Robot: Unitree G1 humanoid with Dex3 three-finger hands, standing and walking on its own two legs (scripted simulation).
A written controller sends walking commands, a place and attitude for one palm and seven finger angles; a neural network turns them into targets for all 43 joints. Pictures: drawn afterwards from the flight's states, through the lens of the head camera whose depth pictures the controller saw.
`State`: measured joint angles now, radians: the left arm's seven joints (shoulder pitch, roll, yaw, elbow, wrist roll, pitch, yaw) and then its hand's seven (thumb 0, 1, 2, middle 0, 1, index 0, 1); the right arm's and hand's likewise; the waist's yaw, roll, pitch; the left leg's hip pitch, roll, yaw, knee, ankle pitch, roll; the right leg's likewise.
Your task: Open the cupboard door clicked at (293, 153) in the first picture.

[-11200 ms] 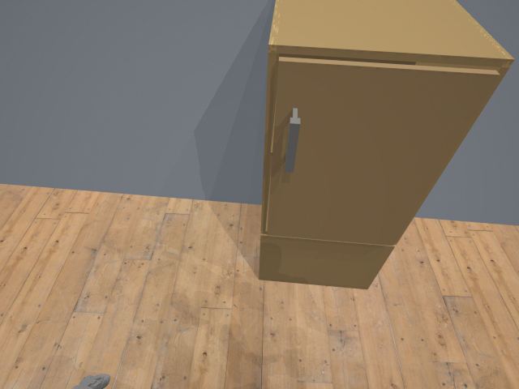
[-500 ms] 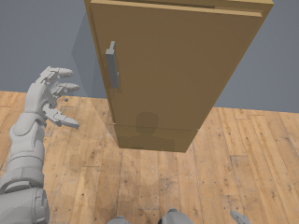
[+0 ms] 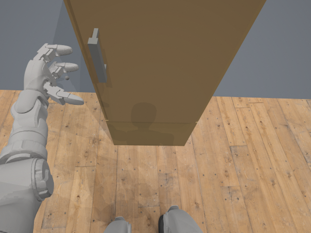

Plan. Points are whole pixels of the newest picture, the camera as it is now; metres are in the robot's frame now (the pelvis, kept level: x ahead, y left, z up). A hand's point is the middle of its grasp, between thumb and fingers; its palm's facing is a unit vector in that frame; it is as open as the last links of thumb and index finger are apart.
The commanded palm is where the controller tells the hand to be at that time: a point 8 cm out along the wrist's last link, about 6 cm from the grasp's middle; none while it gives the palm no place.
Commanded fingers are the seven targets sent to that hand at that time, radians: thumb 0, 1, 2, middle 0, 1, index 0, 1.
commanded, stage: move the hooked fingers beside the handle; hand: left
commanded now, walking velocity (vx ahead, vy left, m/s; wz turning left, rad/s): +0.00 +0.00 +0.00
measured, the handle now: (99, 57) +0.56 +0.12 +0.08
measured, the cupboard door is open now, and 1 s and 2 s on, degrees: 0 0 0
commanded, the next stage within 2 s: slide the fingers in behind the handle in 1.04 s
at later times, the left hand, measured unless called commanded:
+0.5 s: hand (74, 68) +0.53 +0.18 +0.07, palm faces -0.05 -1.00 -0.01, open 14.0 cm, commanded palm +0.50 +0.24 +0.08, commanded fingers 0.00 -0.50 0.30 -0.30 -1.20 -0.30 -1.20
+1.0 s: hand (73, 69) +0.52 +0.18 +0.08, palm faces -0.06 -1.00 -0.01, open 14.0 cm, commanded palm +0.50 +0.23 +0.08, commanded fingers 0.00 -0.50 0.30 -0.30 -1.20 -0.30 -1.20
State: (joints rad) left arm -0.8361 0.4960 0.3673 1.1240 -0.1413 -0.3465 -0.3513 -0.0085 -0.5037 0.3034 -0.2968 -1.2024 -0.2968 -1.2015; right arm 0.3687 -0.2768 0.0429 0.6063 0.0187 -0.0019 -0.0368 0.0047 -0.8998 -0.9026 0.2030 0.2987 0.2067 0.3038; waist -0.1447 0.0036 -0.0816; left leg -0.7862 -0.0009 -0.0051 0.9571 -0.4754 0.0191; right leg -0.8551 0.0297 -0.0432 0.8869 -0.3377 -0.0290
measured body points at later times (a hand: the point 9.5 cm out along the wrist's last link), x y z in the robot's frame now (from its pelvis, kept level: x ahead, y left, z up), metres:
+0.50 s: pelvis +0.01 +0.01 +0.00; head +0.14 +0.01 +0.43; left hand +0.52 +0.24 +0.08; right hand -0.02 -0.26 -0.11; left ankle -0.01 +0.11 -0.68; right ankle +0.05 -0.10 -0.68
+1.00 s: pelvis +0.01 +0.01 -0.01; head +0.14 +0.03 +0.43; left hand +0.52 +0.24 +0.08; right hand +0.02 -0.25 -0.11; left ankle -0.01 +0.11 -0.68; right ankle +0.05 -0.10 -0.68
